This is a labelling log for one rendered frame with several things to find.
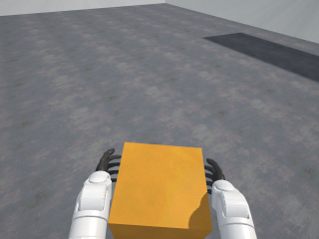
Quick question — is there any left robot hand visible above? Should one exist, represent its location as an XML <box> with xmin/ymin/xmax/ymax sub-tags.
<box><xmin>95</xmin><ymin>148</ymin><xmax>122</xmax><ymax>183</ymax></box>

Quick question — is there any carton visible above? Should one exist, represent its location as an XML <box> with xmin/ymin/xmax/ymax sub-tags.
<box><xmin>108</xmin><ymin>142</ymin><xmax>212</xmax><ymax>239</ymax></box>

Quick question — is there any robot left forearm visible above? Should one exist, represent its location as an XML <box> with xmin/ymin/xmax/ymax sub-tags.
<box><xmin>68</xmin><ymin>170</ymin><xmax>112</xmax><ymax>239</ymax></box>

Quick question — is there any robot right forearm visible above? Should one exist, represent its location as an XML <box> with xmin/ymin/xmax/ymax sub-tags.
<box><xmin>211</xmin><ymin>179</ymin><xmax>257</xmax><ymax>239</ymax></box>

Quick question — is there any right robot hand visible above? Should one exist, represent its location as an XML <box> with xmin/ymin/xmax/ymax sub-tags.
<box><xmin>203</xmin><ymin>158</ymin><xmax>225</xmax><ymax>194</ymax></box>

